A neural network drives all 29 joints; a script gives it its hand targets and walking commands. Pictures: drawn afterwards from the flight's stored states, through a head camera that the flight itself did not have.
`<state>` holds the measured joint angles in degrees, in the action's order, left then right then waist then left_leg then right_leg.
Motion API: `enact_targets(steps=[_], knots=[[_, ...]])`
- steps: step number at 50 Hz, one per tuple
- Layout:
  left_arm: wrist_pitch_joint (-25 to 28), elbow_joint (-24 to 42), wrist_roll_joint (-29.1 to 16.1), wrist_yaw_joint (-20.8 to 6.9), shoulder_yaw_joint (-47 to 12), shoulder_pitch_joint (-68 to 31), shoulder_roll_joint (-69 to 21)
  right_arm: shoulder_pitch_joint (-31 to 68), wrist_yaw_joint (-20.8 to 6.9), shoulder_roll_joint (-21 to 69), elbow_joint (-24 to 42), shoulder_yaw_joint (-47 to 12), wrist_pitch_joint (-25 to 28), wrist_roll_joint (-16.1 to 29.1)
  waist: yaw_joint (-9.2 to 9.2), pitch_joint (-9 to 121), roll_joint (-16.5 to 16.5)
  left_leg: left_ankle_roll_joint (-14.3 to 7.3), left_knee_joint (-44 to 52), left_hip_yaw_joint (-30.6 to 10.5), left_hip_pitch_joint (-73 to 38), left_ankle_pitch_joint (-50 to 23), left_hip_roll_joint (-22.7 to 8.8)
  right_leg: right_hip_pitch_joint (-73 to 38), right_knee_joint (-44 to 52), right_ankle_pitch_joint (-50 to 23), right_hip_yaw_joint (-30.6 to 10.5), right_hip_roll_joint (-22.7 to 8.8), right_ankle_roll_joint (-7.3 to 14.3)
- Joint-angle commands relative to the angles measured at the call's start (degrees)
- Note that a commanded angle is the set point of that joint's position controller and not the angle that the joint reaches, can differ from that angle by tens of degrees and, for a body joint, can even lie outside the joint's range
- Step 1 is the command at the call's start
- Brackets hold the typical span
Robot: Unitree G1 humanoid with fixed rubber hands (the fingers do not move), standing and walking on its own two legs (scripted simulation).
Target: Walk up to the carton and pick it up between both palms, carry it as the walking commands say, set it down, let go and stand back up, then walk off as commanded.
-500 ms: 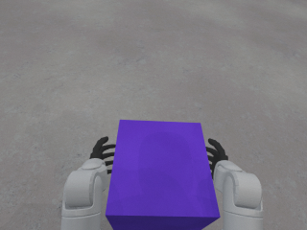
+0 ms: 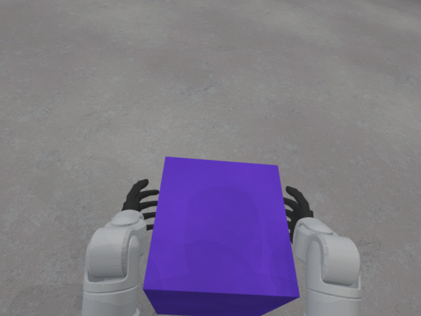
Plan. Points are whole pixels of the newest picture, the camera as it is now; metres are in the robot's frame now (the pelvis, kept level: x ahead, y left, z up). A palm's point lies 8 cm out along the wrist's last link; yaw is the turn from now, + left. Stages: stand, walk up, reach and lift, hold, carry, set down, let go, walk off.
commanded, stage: carry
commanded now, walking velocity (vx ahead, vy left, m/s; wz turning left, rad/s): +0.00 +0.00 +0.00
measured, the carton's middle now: (213, 244) +0.27 +0.01 +0.01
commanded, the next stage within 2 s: none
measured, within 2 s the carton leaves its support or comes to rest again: neither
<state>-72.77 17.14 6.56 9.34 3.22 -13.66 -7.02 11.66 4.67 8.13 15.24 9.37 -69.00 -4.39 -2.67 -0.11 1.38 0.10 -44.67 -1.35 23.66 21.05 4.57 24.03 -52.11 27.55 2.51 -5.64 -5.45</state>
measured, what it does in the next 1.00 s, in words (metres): steps to the left: right foot, then left foot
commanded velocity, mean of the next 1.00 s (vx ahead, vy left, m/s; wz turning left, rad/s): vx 0.00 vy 0.00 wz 0.00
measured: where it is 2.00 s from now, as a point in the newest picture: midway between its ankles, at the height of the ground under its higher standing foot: outside the picture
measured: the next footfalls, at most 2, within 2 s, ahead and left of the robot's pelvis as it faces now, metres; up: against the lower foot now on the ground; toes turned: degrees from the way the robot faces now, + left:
right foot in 0.16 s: +0.03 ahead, -0.12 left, -0.01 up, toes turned -10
left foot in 0.22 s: +0.09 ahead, +0.10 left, +0.00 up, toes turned -2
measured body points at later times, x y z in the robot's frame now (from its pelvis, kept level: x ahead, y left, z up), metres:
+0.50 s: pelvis -0.04 +0.13 +0.01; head -0.03 +0.15 +0.46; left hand +0.25 +0.29 +0.06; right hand +0.26 +0.00 +0.07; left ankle +0.01 +0.16 -0.71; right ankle -0.01 -0.04 -0.71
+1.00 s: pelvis -0.07 +0.23 +0.01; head -0.05 +0.25 +0.46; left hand +0.22 +0.39 +0.03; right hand +0.24 +0.10 +0.04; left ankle -0.01 +0.26 -0.71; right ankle -0.04 +0.06 -0.71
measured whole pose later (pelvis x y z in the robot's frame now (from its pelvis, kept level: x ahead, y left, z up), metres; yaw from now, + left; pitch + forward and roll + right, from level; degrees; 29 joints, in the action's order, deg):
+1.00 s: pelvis -0.07 +0.23 +0.01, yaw +2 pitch +1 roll -3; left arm -50.8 -0.5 7.3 7.6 5.3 -11.5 -7.7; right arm 10.9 3.5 7.8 -1.2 9.6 -49.7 -7.4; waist -1.9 0.1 -0.9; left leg 9.2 -36.5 1.7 24.5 16.2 4.1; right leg 18.2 -31.3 11.9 11.2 -7.0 -3.4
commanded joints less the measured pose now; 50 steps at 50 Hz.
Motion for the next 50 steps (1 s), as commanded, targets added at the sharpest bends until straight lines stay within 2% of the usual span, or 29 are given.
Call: enact_targets(steps=[1, 3, 5, 7, 9, 11, 12, 13, 15, 18, 19, 20, 21, 24, 25, 26, 27, 31, 32, 33, 36, 38, 39, 42, 43, 45, 46, 48, 50], knots=[[4.07, 7.07, -26.39, -15.57, -40.65, -32.9, -57.29, 30.43, -14.7, 52.83, 6.79, -38.4, -0.18, 23.65, 0.78, 26.07, -20.74, 26.56, 32.16, -15.96, -19.43, -36.41, -13.1, 3.9, -3.26, 0.6, 1.98, 6.41, 2.41], [4.94, 10.63, -28.22, -15.53, -41.22, -33.53, -58.29, 30.94, -14.53, 54.87, 7.63, -38.23, 0.73, 23.72, -0.19, 27.51, -27.11, 34.8, 27.34, -3.22, -22.28, -69.89, -7.9, -7.36, 16.61, 6.42, 10.63, 8.91, 2.77], [6.5, 15.68, -27.6, -15.29, -40.78, -38.72, -55.17, 30.76, -13.72, 52.95, 10.08, -39.39, 1.96, 21.33, -0.31, 34.16, -17.71, 38.15, 9.24, 1.14, -23.84, -90.79, -3.98, -24.9, 41.0, -5.82, 15.09, 6.85, 5.16], [8.52, 6.89, -23.19, -15.27, -34.18, -34.66, -53.49, 33.49, -13.03, 47.45, 8.54, -34.78, 4.15, 18.49, 2.14, 41.45, 20.57, 16.41, -21.63, -8.85, -7.33, 9.68, -5.71, -31.83, 27.82, -34.77, -5.57, -13.51, 9.73], [5.38, 16.4, -27.21, -16.12, -40.2, -36.55, -53.0, 30.58, -11.76, 49.89, 13.04, -40.69, 2.33, 22.27, 3.11, 28.74, 4.78, 4.51, 1.14, -9.86, 6.59, 15.13, -8.19, -29.63, 19.41, -41.89, -3.07, -16.55, 9.85], [3.94, 7.62, -24.06, -16.08, -37.23, -31.84, -50.01, 32.41, -12.05, 47.21, 10.21, -40.88, 0.17, 21.57, 2.74, 26.37, 0.12, 4.19, 25.88, -7.72, -15.42, -11.35, -7.86, -8.47, 12.37, -5.93, 7.76, -5.22, 2.48], [10.15, -12.49, -4.33, -16.25, -17.12, -22.41, -40.23, 23.18, -12.88, 37.19, -9.89, -20.77, 6.15, 1.46, 2.49, 21.6, -14.32, 2.42, 30.96, -25.96, -14.85, -13.97, -18.68, 3.27, 2.99, 2.8, 7.87, 1.81, -0.24], [7.37, 7.31, -23.37, -15.52, -37.23, -36.34, -48.64, 36.81, -13.3, 46.09, 8.22, -39.99, 3.51, 21.57, 2.19, 19.64, -14.12, 4.28, 35.29, -33.68, -8.95, -0.69, -22.6, 4.13, -3.05, 4.94, 0.71, 3.44, 1.32], [5.62, 8.19, -26.57, -16.06, -41.88, -36.86, -52.26, 33.94, -13.54, 50.41, 6.68, -41.47, 1.24, 23.03, 0.98, 18.98, -10.51, 16.99, 45.91, -26.4, -3.53, 12.24, -17.93, -1.71, -5.94, 1.22, 2.33, 7.02, 3.74], [6.63, 5.41, -24.86, -16.45, -38.09, -33.19, -54.01, 31.66, -13.38, 53.25, 2.67, -38.29, 2.47, 19.05, -1.54, 27.04, -19.2, 37.24, 37.19, -0.79, -10.7, -39.4, -6.78, -23.47, 26.96, 5.55, 14.73, 9.29, 6.02], [9.58, -1.94, -20.32, -16.52, -31.36, -34.06, -50.74, 28.92, -13.2, 51.05, -7.5, -32.12, 4.95, 13.52, -1.16, 31.59, -16.53, 36.09, 20.85, 2.11, -17.59, -51.44, -3.79, -27.08, 41.81, 1.92, 14.67, 6.3, 7.77], [12.03, 1.77, -22.16, -16.65, -33.13, -39.21, -52.64, 35.43, -12.87, 50.15, -0.48, -34.84, 7.03, 15.29, -0.43, 37.45, 9.86, 26.57, -2.68, -0.86, -12.49, -18.36, -3.93, -32.22, 40.51, -16.32, 2.97, -5.44, 9.0], [12.45, 6.22, -23.85, -16.39, -34.12, -39.22, -52.73, 35.59, -12.22, 49.07, 4.59, -36.51, 7.57, 17.21, 2.55, 37.09, 21.31, 13.57, -9.21, -5.0, -5.11, 9.37, -6.33, -30.12, 29.73, -22.14, -7.84, -13.94, 11.23], [14.12, -2.77, -17.67, -15.85, -30.12, -33.71, -47.85, 31.03, -11.63, 44.64, -4.56, -32.12, 9.95, 13.57, 3.13, 29.48, 2.37, 2.52, 25.49, -5.4, -8.95, -10.51, -8.33, -17.96, 14.53, -17.48, 5.22, -10.55, 4.13], [17.27, -20.31, -8.95, -15.57, -20.28, -27.05, -44.27, 29.23, -12.0, 41.19, -17.49, -24.41, 13.13, 6.5, 2.24, 25.64, -6.08, 3.81, 30.67, -12.97, -14.08, -12.98, -12.81, -6.53, 9.87, -6.46, 7.26, -3.39, 1.3], [18.13, -8.25, -14.96, -15.3, -28.74, -30.94, -46.37, 31.54, -12.45, 42.57, -8.09, -31.03, 13.97, 11.95, 2.84, 22.69, -15.87, 4.16, 34.77, -27.23, -14.09, -12.64, -19.96, 2.72, 2.39, 3.31, 7.18, 3.98, -0.28], [16.14, 11.85, -25.45, -14.72, -42.0, -39.01, -51.84, 40.4, -12.49, 47.76, 12.02, -42.88, 11.81, 23.24, 2.0, 21.73, -9.77, 9.9, 36.45, -30.14, -13.64, -13.1, -21.06, 3.3, -1.55, 3.17, 1.68, 4.8, 1.15], [15.11, 1.4, -19.31, -14.98, -34.01, -29.72, -50.14, 26.59, -12.65, 50.3, -4.85, -34.81, 10.56, 14.95, -1.51, 30.95, -20.93, 40.41, 26.48, 2.87, -15.91, -60.69, -5.34, -25.23, 34.84, 4.88, 15.47, 7.34, 6.94], [16.95, -0.64, -18.1, -15.34, -31.89, -31.78, -49.32, 29.38, -12.34, 48.48, -4.5, -33.97, 12.34, 13.17, -1.58, 34.95, -2.73, 32.8, 4.49, 3.38, -14.69, -50.76, -3.55, -31.71, 43.52, -13.1, 8.85, -0.71, 8.66], [16.53, 10.67, -25.37, -15.22, -38.25, -36.7, -52.42, 36.5, -11.85, 48.93, 9.78, -41.06, 11.45, 20.68, 1.08, 40.89, 21.11, 16.59, -12.08, -5.56, -7.44, 3.26, -7.1, -32.05, 31.31, -27.27, -7.92, -14.91, 11.33], [21.37, -11.84, -11.89, -15.28, -23.95, -33.91, -44.04, 31.2, -10.97, 41.09, -14.15, -25.85, 17.47, 7.77, 3.47, 31.12, 4.99, 2.57, 24.13, -5.18, -8.22, -9.47, -9.42, -18.29, 14.81, -20.95, 3.79, -11.78, 4.12], [26.36, -30.69, -2.67, -15.03, -15.44, -24.56, -41.32, 26.86, -12.05, 36.33, -27.69, -17.99, 22.52, -0.29, 3.17, 24.83, -17.23, 5.2, 34.64, -23.34, -15.98, -10.18, -18.85, 2.95, 2.34, 3.17, 8.01, 3.6, -0.55], [26.19, -10.59, -17.04, -14.01, -33.98, -35.26, -46.64, 34.02, -12.16, 43.46, -7.58, -34.36, 21.8, 14.87, 2.51, 24.01, -12.4, 7.65, 35.59, -26.45, -15.15, -6.5, -20.44, 3.67, -1.6, 2.62, 1.71, 3.8, 1.3], [21.16, 11.73, -25.59, -14.09, -44.54, -34.23, -52.96, 30.5, -11.7, 49.96, 5.78, -41.64, 16.4, 19.82, -0.14, 26.53, -17.46, 29.65, 42.05, -7.94, -14.09, -27.2, -12.72, -10.11, 11.5, 3.25, 9.42, 7.52, 4.58], [23.69, -8.38, -13.62, -14.63, -28.92, -24.91, -47.33, 25.49, -11.67, 45.64, -14.17, -29.07, 19.37, 8.27, -1.07, 29.71, -17.75, 35.53, 34.08, 0.16, -15.78, -50.23, -9.19, -20.48, 27.3, 4.5, 13.63, 7.32, 5.48], [26.78, -0.44, -16.59, -14.77, -32.52, -31.25, -47.03, 32.16, -10.96, 44.32, -3.42, -34.09, 21.94, 11.22, -1.36, 38.22, -0.73, 31.05, 3.58, 2.98, -11.89, -48.41, -5.52, -37.15, 43.42, -14.1, 5.65, -4.68, 9.65], [28.16, -5.72, -15.73, -14.94, -29.4, -34.32, -47.7, 29.38, -10.88, 42.79, -9.8, -30.21, 23.15, 8.7, 1.0, 39.63, 20.9, 15.84, -12.8, -4.89, -2.61, 5.54, -7.15, -36.5, 29.15, -28.24, -8.38, -15.94, 12.36], [29.43, -3.79, -13.47, -14.18, -25.55, -34.03, -41.6, 33.08, -9.09, 36.98, -5.34, -27.8, 25.63, 7.94, 3.27, 32.97, 10.29, 3.48, 5.64, -6.31, 3.86, 9.08, -9.44, -26.54, 21.93, -26.57, -3.11, -17.66, 9.05], [29.26, -6.55, -12.06, -13.75, -27.49, -31.34, -42.93, 29.68, -10.42, 39.43, -8.75, -29.87, 24.59, 8.5, 2.6, 27.72, -3.76, 2.99, 29.35, -7.19, -12.92, -12.01, -10.48, -8.98, 12.39, -6.14, 7.66, -5.2, 1.42]])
